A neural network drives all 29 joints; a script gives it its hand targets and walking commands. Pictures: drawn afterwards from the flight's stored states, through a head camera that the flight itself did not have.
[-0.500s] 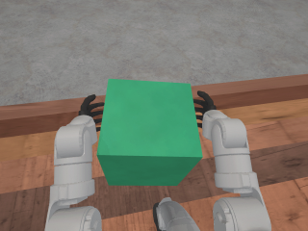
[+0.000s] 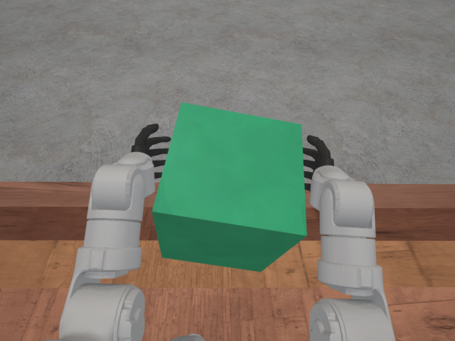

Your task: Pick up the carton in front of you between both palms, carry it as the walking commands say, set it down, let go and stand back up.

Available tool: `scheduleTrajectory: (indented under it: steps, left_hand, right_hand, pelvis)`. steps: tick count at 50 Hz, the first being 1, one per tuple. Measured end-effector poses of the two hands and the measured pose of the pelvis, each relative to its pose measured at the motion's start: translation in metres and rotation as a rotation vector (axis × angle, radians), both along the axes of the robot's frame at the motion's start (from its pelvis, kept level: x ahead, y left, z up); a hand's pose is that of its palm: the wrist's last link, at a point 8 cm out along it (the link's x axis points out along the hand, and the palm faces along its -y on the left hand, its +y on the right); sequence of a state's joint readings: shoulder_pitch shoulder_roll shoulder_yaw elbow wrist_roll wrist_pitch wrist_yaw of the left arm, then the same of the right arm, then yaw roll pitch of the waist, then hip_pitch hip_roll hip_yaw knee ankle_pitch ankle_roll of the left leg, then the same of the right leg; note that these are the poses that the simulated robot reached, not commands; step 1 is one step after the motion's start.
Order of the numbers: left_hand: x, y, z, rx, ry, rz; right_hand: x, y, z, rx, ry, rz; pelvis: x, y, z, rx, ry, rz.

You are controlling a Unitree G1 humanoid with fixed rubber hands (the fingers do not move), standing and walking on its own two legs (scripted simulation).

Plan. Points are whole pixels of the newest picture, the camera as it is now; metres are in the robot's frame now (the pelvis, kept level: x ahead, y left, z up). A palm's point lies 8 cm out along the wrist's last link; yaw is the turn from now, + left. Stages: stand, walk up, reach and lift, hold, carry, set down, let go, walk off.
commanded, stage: carry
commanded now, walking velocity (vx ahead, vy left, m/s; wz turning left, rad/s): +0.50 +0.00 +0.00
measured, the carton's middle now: (225, 196) +0.36 +0.02 +0.04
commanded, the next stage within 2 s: none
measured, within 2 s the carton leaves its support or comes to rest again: neither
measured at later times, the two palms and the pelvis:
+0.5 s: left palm (186, 109) +0.70 +0.15 -0.02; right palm (288, 109) +0.72 -0.15 -0.02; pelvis +0.36 -0.02 -0.13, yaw +0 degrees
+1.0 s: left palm (205, 80) +1.08 +0.14 -0.16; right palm (276, 89) +1.04 -0.16 -0.17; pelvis +0.71 +0.03 -0.25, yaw +0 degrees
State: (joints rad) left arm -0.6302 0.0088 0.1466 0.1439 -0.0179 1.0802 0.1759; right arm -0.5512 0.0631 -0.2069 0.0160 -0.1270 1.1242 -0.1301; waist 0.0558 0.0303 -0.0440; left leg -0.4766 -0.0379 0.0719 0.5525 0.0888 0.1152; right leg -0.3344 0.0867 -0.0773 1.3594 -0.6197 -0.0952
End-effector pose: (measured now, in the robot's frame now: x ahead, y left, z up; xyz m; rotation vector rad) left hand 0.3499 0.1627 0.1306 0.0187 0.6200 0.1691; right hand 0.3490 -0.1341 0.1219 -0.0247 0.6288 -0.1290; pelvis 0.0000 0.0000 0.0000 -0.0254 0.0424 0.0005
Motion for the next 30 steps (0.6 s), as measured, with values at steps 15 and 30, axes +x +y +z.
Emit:
scheduleTrajectory:
  steps: [15,30]
  left_hand:
    - [0.206,-0.036,-0.110,-0.041,0.145,-0.077]
    - [0.404,0.002,-0.186,-0.002,0.158,0.094]
  right_hand:
    - [0.184,-0.035,-0.093,-0.023,0.151,-0.089]
    - [0.435,0.004,-0.180,-0.036,0.171,0.093]
  pelvis:
    - [0.197,0.008,-0.056,0.039,0.026,0.015]
    - [0.420,-0.021,-0.143,0.016,0.026,0.006]
